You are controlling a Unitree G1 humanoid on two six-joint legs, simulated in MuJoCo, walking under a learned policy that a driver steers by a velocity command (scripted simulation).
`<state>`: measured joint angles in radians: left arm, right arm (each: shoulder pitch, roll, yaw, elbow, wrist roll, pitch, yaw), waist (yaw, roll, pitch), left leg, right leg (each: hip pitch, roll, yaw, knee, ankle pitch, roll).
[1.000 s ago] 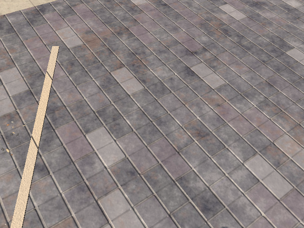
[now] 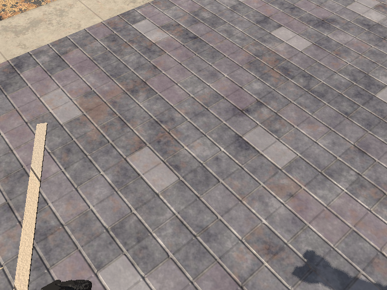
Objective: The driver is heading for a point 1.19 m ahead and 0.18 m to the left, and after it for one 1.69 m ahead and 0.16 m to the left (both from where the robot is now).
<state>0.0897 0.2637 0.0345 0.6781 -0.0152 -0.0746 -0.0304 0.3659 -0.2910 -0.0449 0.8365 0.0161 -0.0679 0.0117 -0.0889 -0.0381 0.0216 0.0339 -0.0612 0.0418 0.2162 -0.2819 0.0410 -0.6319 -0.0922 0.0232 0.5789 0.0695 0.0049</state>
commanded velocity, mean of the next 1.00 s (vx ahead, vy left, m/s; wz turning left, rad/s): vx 0.29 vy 0.00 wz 0.00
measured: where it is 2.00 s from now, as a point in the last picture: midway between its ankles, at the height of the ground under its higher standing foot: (189, 250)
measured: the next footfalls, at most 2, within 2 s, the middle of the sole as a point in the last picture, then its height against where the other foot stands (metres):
right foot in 0.10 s outside the picture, level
left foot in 0.58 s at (161, 280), level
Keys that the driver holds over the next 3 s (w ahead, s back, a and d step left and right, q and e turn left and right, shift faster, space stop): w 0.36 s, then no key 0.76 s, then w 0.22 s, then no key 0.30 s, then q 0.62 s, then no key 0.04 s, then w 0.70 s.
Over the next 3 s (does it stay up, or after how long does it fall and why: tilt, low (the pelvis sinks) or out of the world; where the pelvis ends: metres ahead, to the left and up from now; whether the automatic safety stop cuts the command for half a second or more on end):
stays up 0.82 0.11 -0.02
